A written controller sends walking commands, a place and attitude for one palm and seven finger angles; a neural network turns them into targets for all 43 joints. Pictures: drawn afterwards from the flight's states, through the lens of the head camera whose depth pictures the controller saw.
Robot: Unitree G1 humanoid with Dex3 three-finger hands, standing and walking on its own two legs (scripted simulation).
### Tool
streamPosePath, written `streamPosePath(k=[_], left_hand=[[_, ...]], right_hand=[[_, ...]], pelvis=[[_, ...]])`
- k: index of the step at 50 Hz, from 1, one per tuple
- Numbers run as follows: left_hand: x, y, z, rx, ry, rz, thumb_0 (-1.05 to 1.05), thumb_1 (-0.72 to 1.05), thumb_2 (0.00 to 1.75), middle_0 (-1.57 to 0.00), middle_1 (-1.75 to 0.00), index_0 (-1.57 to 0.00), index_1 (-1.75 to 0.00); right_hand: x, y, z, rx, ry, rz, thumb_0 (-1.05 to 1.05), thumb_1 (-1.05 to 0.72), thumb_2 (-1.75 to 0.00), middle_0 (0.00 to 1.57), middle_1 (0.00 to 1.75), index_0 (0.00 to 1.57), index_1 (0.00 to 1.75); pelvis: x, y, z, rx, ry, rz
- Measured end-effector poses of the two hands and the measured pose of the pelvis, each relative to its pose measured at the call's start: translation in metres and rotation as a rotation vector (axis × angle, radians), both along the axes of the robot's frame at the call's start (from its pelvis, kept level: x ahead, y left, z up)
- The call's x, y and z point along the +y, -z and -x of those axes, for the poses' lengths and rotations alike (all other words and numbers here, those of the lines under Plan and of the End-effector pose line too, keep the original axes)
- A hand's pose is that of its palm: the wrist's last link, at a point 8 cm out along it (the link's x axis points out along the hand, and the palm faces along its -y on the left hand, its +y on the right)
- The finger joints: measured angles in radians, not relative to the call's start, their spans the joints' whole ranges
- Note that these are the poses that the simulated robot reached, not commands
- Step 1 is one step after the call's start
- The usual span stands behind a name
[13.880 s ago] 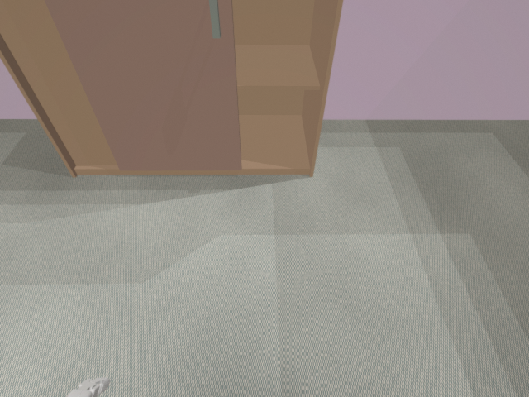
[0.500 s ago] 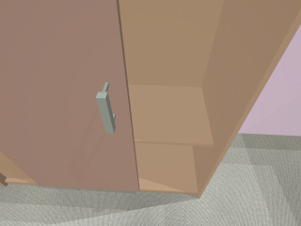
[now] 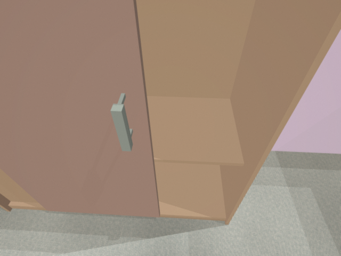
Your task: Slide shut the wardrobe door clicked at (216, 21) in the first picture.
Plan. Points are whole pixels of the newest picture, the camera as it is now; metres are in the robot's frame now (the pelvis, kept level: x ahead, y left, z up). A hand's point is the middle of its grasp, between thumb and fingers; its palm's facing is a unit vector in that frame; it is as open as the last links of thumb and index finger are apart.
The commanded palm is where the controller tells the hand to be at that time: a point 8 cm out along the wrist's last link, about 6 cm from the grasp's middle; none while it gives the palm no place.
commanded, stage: look again from close up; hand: left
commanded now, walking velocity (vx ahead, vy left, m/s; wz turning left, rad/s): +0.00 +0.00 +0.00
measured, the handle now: (124, 123) +0.43 +0.16 +0.07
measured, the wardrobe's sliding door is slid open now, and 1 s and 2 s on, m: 0.38 0.38 0.38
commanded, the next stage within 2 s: raise the hand with hooked fingers in 0.18 s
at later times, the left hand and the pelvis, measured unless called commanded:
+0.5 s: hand (88, 236) +0.17 +0.20 -0.01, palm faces +0.21 -0.96 -0.16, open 7.5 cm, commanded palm +0.10 +0.22 -0.05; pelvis -0.02 +0.01 -0.02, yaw +3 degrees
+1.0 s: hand (83, 233) +0.17 +0.20 +0.02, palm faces -0.06 -0.99 -0.09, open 10.4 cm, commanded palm +0.13 +0.27 +0.00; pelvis -0.04 +0.02 -0.07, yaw +5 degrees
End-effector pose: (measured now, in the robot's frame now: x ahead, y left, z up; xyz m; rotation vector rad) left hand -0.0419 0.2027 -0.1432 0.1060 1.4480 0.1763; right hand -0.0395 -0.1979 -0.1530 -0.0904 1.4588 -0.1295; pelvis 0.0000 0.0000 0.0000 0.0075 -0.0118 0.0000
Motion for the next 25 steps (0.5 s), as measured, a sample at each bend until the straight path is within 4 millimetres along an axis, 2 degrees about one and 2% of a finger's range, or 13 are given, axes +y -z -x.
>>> streamPosePath(k=[15, 17, 19, 21, 23, 25], left_hand=[[-0.003, 0.001, 0.005, 0.000, 0.002, 0.001, 0.00, 0.90, 0.90, -0.20, -0.30, -0.20, -0.30], [0.005, -0.012, -0.019, -0.121, -0.025, -0.020, 0.03, 0.92, 0.89, -0.20, -0.30, -0.20, -0.30], [0.033, -0.039, -0.052, -0.333, -0.025, -0.120, 0.08, 0.98, 0.89, -0.20, -0.31, -0.21, -0.31], [0.050, -0.074, -0.092, -0.564, -0.029, -0.176, 0.09, 0.97, 0.88, -0.20, -0.32, -0.21, -0.32], [0.052, -0.113, -0.137, -0.829, -0.002, -0.182, 0.08, 0.94, 0.87, -0.20, -0.34, -0.20, -0.33], [0.040, -0.149, -0.178, -1.097, 0.045, -0.136, 0.07, 0.90, 0.86, -0.20, -0.35, -0.20, -0.35]], right_hand=[[-0.002, 0.000, -0.001, -0.008, -0.004, 0.003, 0.00, -0.91, -0.90, 0.20, 0.30, 0.20, 0.29], [-0.007, -0.002, -0.013, -0.104, -0.010, 0.022, 0.01, -0.91, -0.90, 0.20, 0.30, 0.20, 0.29], [-0.019, -0.006, -0.034, -0.251, -0.022, 0.065, 0.02, -0.92, -0.90, 0.20, 0.30, 0.20, 0.29], [-0.032, -0.010, -0.060, -0.395, -0.031, 0.093, 0.02, -0.93, -0.90, 0.20, 0.30, 0.20, 0.30], [-0.043, -0.017, -0.091, -0.544, -0.055, 0.127, 0.02, -0.93, -0.90, 0.20, 0.30, 0.20, 0.29], [-0.051, -0.029, -0.124, -0.690, -0.083, 0.162, 0.02, -0.92, -0.90, 0.20, 0.30, 0.20, 0.29]], pelvis=[[0.000, 0.001, 0.003, 0.000, 0.001, 0.006], [0.001, 0.003, 0.008, -0.008, 0.005, 0.006], [0.003, 0.006, 0.011, -0.009, -0.004, 0.003], [0.007, 0.009, 0.014, -0.002, -0.027, 0.002], [0.011, 0.012, 0.017, 0.007, -0.043, 0.004], [0.014, 0.018, 0.021, 0.027, -0.055, 0.006]])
